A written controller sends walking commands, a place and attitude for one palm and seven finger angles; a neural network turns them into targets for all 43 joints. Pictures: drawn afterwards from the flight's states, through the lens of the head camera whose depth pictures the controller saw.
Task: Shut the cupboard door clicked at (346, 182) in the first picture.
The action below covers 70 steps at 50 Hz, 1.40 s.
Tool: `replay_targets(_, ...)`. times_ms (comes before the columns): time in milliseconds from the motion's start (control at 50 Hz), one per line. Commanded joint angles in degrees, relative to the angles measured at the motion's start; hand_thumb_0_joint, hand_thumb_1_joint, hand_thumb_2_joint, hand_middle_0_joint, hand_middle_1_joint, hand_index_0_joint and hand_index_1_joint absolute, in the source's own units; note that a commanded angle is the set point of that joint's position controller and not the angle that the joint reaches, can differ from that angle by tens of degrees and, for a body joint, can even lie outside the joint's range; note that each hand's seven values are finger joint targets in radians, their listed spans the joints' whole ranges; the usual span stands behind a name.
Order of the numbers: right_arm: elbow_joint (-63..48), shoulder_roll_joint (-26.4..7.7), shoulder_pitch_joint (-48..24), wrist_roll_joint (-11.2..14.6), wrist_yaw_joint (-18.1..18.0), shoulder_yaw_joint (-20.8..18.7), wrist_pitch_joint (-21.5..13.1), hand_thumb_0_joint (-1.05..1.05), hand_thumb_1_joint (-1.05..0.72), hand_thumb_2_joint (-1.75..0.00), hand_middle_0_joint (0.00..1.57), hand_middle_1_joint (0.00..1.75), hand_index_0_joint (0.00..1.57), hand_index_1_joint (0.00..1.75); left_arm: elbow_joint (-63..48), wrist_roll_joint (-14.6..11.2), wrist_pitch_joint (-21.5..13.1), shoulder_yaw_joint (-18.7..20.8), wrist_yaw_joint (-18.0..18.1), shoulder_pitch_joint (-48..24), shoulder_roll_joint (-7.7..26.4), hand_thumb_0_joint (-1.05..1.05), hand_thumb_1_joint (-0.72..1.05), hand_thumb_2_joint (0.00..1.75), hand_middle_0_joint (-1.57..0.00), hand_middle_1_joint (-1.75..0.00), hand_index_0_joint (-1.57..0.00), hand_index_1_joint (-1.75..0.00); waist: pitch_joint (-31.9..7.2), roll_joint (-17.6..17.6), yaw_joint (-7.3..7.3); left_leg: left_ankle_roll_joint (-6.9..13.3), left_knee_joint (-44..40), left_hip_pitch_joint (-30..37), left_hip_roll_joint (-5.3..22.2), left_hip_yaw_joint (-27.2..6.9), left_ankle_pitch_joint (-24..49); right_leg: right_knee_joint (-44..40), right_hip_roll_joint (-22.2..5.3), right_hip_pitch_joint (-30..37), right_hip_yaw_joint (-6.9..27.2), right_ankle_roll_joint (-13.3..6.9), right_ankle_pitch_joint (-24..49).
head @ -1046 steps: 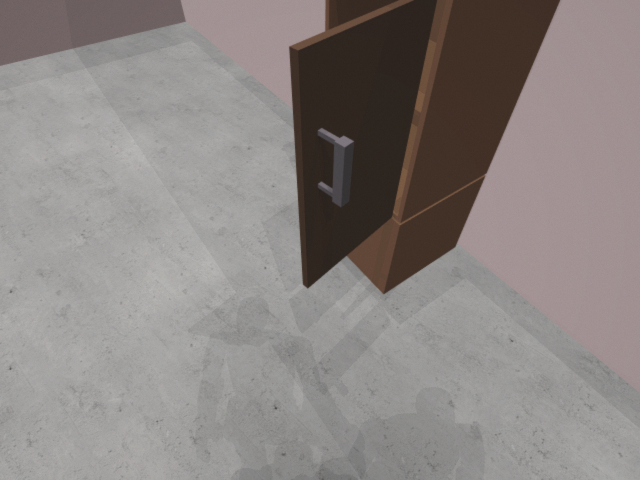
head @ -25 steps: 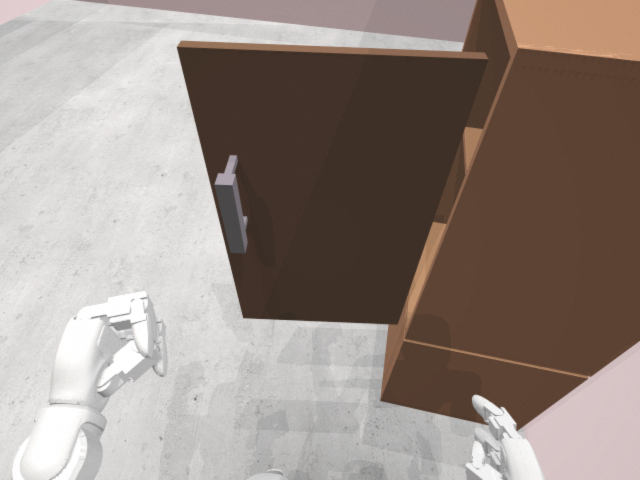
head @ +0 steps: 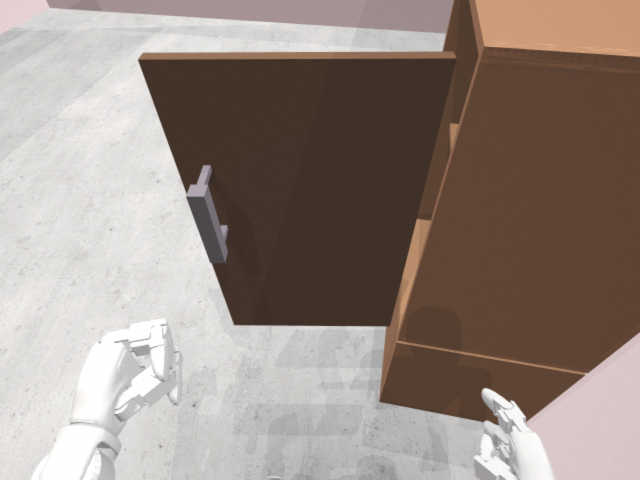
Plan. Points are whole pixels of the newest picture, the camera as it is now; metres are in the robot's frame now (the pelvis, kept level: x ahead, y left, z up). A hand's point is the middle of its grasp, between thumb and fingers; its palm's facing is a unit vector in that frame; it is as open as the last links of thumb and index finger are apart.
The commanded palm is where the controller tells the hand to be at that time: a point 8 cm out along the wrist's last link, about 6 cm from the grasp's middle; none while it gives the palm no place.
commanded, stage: bring the fist close to the handle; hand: left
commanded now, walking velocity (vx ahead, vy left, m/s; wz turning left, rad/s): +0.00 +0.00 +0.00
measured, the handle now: (212, 215) +0.45 +0.19 +0.08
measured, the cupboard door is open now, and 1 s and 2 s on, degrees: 100 100 94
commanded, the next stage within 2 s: push the door shut along its arc in 1.34 s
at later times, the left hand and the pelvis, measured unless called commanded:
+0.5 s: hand (196, 308) +0.29 +0.17 +0.09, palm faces +0.05 -1.00 -0.04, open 3.1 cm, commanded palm +0.27 +0.21 +0.08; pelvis +0.01 +0.00 +0.00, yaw -1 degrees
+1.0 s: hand (237, 278) +0.35 +0.13 +0.08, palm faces +0.01 -1.00 -0.02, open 3.1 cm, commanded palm +0.32 +0.19 +0.08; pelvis +0.01 +0.00 +0.00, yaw -2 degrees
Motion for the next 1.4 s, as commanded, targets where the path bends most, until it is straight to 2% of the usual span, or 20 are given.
replay_targets(0,-8.3,-6.2,-4.0,0.0,-1.0,-2.6,-3.4,0.00,-0.90,-0.90,0.20,0.30,0.20,0.30,-15.5,-0.6,-7.7,6.6,3.3,-14.2,8.3,0.00,0.90,0.90,-1.30,-1.50,-1.30,-1.50,-6.7,-2.4,-1.06,0.9,-6.6,8.5,-1.2,-2.1,10.0,-7.9,1.0,-0.4,2.4,-0.1,13.5)
replay_targets(60,-7.0,-6.5,-3.6,-0.2,-0.8,-2.6,-3.6,0.00,-0.90,-0.90,0.20,0.30,0.20,0.30,-12.3,0.1,-9.4,6.5,4.1,-15.5,8.4,0.00,0.90,0.90,-1.30,-1.50,-1.30,-1.50,-7.0,-2.1,-1.35,0.8,-6.0,7.9,-1.0,-2.2,9.1,-7.3,1.1,-1.5,2.4,-0.2,12.1)
replay_targets(140,-6.9,-7.0,-3.4,0.4,-0.5,-2.7,-3.1,0.00,-0.90,-0.90,0.20,0.30,0.20,0.30,-6.0,1.0,-6.1,2.1,2.2,-16.8,5.6,0.00,0.90,0.90,-1.30,-1.50,-1.30,-1.50,-7.2,-1.0,-1.76,0.8,-6.5,8.2,-1.2,-1.8,8.5,-8.3,0.7,-1.4,2.8,0.0,12.2)
replay_targets(220,-7.6,-7.3,-3.6,0.6,-0.9,-2.9,-2.0,0.00,-0.90,-0.90,0.20,0.30,0.20,0.30,-4.4,0.9,-2.4,3.5,1.8,-19.9,7.0,0.00,0.90,0.90,-1.30,-1.50,-1.30,-1.50,-9.4,-2.8,-1.04,1.0,-6.9,8.6,-1.4,-1.3,10.5,-9.2,0.2,1.5,3.5,0.4,15.0)
replay_targets(260,-7.7,-7.2,-3.7,0.1,-0.9,-2.8,-1.5,0.00,-0.90,-0.90,0.20,0.30,0.20,0.30,-5.6,0.6,-2.5,6.8,3.2,-20.3,9.5,0.00,0.90,0.90,-1.30,-1.50,-1.30,-1.50,-10.9,-3.3,-0.06,0.9,-7.0,9.2,-1.3,-1.3,12.7,-8.8,0.2,3.7,3.5,0.3,17.8)
replay_targets(320,-7.9,-6.2,-4.1,-0.2,-0.4,-2.8,-1.4,0.00,-0.90,-0.90,0.20,0.30,0.20,0.30,-7.8,0.5,-4.8,7.4,5.5,-20.5,8.2,0.00,0.90,0.90,-1.30,-1.50,-1.30,-1.50,-12.5,-3.0,0.68,0.6,-7.4,10.9,-1.2,-0.9,15.7,-7.6,0.4,4.8,2.5,0.2,21.7)
replay_targets(420,-6.5,-6.4,-3.6,-0.2,0.5,-2.9,-0.7,0.00,-0.90,-0.90,0.20,0.30,0.20,0.30,-3.5,2.8,-6.4,2.1,6.8,-22.9,4.1,0.00,0.90,0.90,-1.30,-1.50,-1.30,-1.50,-8.2,-1.5,-1.14,0.4,-7.6,10.7,-0.8,-0.8,14.6,-7.3,0.8,0.8,1.8,0.0,19.6)
replay_targets(460,-6.3,-7.0,-3.1,0.0,0.5,-3.2,-0.3,0.00,-0.90,-0.90,0.20,0.30,0.20,0.30,-0.3,3.4,-5.3,0.4,6.4,-24.4,3.5,0.00,0.90,0.90,-1.30,-1.50,-1.30,-1.50,-6.3,-3.9,-2.11,0.8,-7.6,9.6,-0.7,-1.1,11.9,-8.4,0.9,-0.5,2.1,0.2,16.7)
replay_targets(520,-6.2,-7.4,-2.8,0.2,0.2,-3.3,0.3,0.00,-0.90,-0.90,0.20,0.30,0.20,0.30,0.9,3.6,-3.9,0.3,6.0,-28.7,4.0,0.00,0.90,0.90,-1.30,-1.50,-1.30,-1.50,-7.7,-3.3,-2.13,0.7,-7.9,10.2,-0.9,-1.1,11.4,-8.7,0.7,-0.1,2.4,0.1,16.3)
replay_targets(620,-5.9,-6.6,-3.4,-0.4,0.1,-3.3,0.7,0.00,-0.90,-0.90,0.20,0.30,0.20,0.30,-3.6,4.2,-6.0,2.5,9.0,-35.9,5.6,0.00,0.90,0.90,-1.30,-1.50,-1.30,-1.50,-15.3,-0.9,-1.18,0.6,-7.6,14.5,-0.7,-1.2,16.7,-6.8,0.8,2.5,2.1,-0.4,20.6)
replay_targets(660,-5.2,-6.7,-3.0,-0.6,0.3,-3.2,1.0,0.00,-0.90,-0.90,0.20,0.30,0.20,0.30,-1.4,4.5,-6.7,3.8,10.4,-35.8,6.9,0.00,0.90,0.90,-1.30,-1.50,-1.30,-1.50,-15.2,-2.9,-1.13,0.6,-7.4,13.8,-0.4,-1.2,17.2,-6.7,1.0,2.8,2.1,-0.3,21.1)
replay_targets(760,-4.3,-6.9,-2.6,-0.3,1.1,-3.4,2.3,0.00,-0.90,-0.90,0.20,0.30,0.20,0.30,8.3,6.1,-5.1,0.7,10.9,-37.2,3.6,0.00,0.90,0.90,-1.30,-1.50,-1.30,-1.50,-10.5,-3.5,-1.83,0.4,-8.0,11.5,-0.4,-1.0,14.0,-7.6,1.0,0.5,2.0,-0.2,18.4)
replay_targets(860,-5.2,-7.3,-1.9,-0.1,1.2,-3.6,3.8,0.00,-0.90,-0.90,0.20,0.30,0.20,0.30,10.1,5.9,-3.0,0.0,10.3,-40.0,3.1,0.00,0.90,0.90,-1.30,-1.50,-1.30,-1.50,-12.1,-5.2,-1.72,0.5,-8.2,12.5,-0.5,-0.7,15.8,-8.4,0.9,2.3,2.3,-0.1,21.3)
replay_targets(920,-5.0,-6.7,-2.2,-0.3,1.3,-3.6,4.0,0.00,-0.90,-0.90,0.20,0.30,0.20,0.30,6.6,5.8,-5.0,0.1,11.6,-45.7,2.9,0.00,0.90,0.90,-1.30,-1.50,-1.30,-1.50,-14.3,-2.7,-1.90,0.3,-7.9,14.7,-0.4,-0.5,17.9,-7.7,0.9,2.4,2.3,-0.3,23.1)
replay_targets(1020,-4.7,-6.3,-2.4,-0.7,1.8,-3.6,4.5,0.00,-0.90,-0.90,0.20,0.30,0.20,0.30,7.3,6.6,-8.4,2.7,13.1,-42.3,4.8,0.00,0.90,0.90,-1.30,-1.50,-1.30,-1.50,-14.9,-3.0,-0.72,0.3,-8.0,13.7,-0.6,0.2,18.5,-7.2,1.0,3.9,2.7,-0.3,24.4)
replay_targets(1060,-4.6,-6.7,-2.3,-0.7,2.0,-3.7,5.0,0.00,-0.90,-0.90,0.20,0.30,0.20,0.30,9.8,7.1,-8.0,3.0,12.8,-40.2,5.5,0.00,0.90,0.90,-1.30,-1.50,-1.30,-1.50,-13.2,-3.1,-0.74,0.4,-8.2,12.7,-0.5,0.2,17.0,-7.6,1.1,3.4,2.7,-0.3,22.7)
replay_targets(1140,-5.3,-6.6,-2.4,-0.1,2.1,-3.9,5.5,0.00,-0.90,-0.90,0.20,0.30,0.20,0.30,9.5,6.4,-6.9,-1.3,11.0,-39.7,1.3,0.00,0.90,0.90,-1.30,-1.50,-1.30,-1.50,-11.7,-1.7,-1.50,0.4,-9.0,13.6,-0.6,0.3,15.7,-8.8,1.0,2.8,2.6,-0.4,21.6)
replay_targets(1220,-5.1,-6.9,-2.4,0.1,1.5,-3.8,5.3,0.00,-0.90,-0.90,0.20,0.30,0.20,0.30,8.8,5.5,-6.8,-2.1,10.6,-44.0,0.9,0.00,0.90,0.90,-1.30,-1.50,-1.30,-1.50,-10.7,-4.5,-2.73,0.7,-9.2,13.5,-0.6,-0.2,12.3,-9.9,1.2,1.5,2.7,0.0,18.0)
replay_targets(1260,-4.5,-7.2,-2.5,-0.2,1.0,-3.9,5.2,0.00,-0.90,-0.90,0.20,0.30,0.20,0.30,8.8,5.8,-7.8,0.0,11.5,-45.7,3.7,0.00,0.90,0.90,-1.30,-1.50,-1.30,-1.50,-10.2,-5.9,-2.79,0.9,-9.1,12.8,-0.5,-0.4,11.2,-10.2,1.1,1.3,3.0,0.1,16.6)
replay_targets(1380,-3.9,-6.7,-3.3,-0.4,1.1,-3.5,5.4,0.00,-0.90,-0.90,0.20,0.30,0.20,0.30,12.0,6.7,-9.6,2.8,12.5,-46.8,5.9,0.00,0.90,0.90,-1.30,-1.50,-1.30,-1.50,-12.3,-3.0,-1.59,0.7,-9.2,12.3,-0.9,0.0,10.4,-9.5,1.0,1.8,3.6,-0.2,15.3)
